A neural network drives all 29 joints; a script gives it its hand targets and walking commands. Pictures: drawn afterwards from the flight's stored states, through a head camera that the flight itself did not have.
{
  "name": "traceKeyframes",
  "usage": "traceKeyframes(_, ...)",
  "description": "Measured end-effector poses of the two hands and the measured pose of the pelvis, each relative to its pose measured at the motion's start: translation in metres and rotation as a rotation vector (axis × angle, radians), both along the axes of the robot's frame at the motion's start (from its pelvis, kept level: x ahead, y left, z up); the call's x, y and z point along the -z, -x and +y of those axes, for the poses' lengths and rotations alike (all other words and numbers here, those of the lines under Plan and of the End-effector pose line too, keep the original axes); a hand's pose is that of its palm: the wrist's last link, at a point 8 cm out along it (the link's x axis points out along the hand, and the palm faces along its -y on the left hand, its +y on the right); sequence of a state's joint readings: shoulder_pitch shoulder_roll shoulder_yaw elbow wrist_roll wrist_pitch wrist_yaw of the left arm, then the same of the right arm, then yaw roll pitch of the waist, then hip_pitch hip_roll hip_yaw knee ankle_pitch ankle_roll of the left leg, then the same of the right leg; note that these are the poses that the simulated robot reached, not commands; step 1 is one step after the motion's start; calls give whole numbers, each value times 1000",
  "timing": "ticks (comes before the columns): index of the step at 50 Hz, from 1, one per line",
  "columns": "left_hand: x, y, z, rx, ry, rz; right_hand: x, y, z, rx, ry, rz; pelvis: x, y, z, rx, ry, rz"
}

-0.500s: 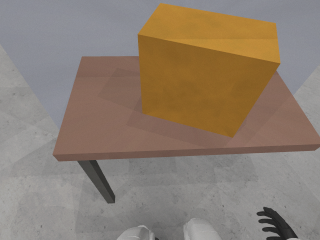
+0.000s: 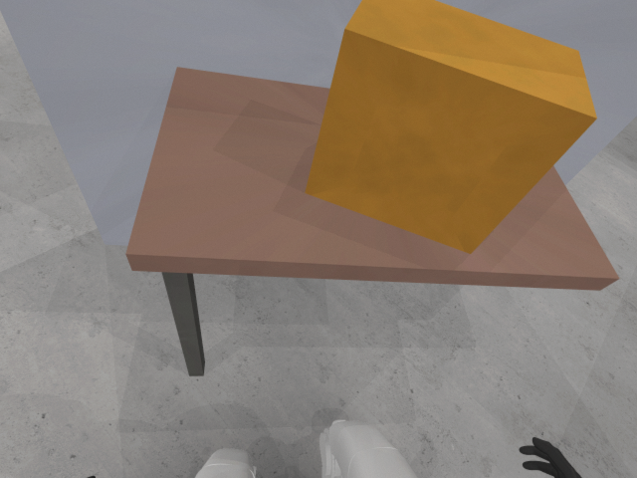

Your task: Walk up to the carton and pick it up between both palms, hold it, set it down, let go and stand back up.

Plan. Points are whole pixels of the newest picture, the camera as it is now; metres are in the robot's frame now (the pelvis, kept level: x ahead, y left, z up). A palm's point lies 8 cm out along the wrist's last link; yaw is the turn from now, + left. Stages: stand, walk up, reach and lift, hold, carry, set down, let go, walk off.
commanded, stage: walk up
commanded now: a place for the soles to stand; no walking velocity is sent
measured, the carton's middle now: (427, 129) +0.58 -0.16 +0.10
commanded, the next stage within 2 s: none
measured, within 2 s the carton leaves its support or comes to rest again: neither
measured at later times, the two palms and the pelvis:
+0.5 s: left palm out of the picture +0.10 +0.18 -0.08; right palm out of the picture +0.06 -0.44 -0.10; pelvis +0.00 -0.14 +0.00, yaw -5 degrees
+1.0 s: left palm out of the picture +0.10 +0.15 -0.07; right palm out of the picture +0.04 -0.46 -0.11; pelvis -0.02 -0.16 +0.00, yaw -6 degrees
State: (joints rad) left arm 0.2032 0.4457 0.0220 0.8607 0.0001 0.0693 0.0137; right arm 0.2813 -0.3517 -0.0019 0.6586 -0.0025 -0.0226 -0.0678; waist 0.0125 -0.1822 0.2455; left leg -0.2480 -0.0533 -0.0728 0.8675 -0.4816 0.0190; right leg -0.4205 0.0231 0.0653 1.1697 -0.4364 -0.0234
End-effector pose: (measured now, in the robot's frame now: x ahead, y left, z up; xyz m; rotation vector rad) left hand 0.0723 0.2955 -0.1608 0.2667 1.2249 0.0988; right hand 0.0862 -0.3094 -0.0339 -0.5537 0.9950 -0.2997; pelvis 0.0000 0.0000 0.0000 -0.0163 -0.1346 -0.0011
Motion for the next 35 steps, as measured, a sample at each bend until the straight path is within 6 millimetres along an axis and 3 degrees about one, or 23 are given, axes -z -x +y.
traceKeyframes(8, 0, -7, -39, 16, -11, 0, 11, 4, -41, 10, -7, -2, 6, -2, -39, 7, -47, 4)
traceKeyframes(14, -10, -27, -84, 70, -50, -47, 40, 13, -89, 28, -57, 4, 17, -2, -89, 46, -71, 17)
traceKeyframes(18, -27, -26, -107, 86, -93, -65, 56, 18, -114, 56, -116, 12, 15, -1, -117, 58, -67, -3)
traceKeyframes(27, -86, -26, -117, 91, -238, -74, 73, 25, -136, 63, -228, 54, -3, 1, -145, 78, -67, 14)
traceKeyframes(35, -103, -19, -121, 92, -269, -53, 76, 38, -141, 62, -251, 109, -12, 7, -152, 80, -65, 40)
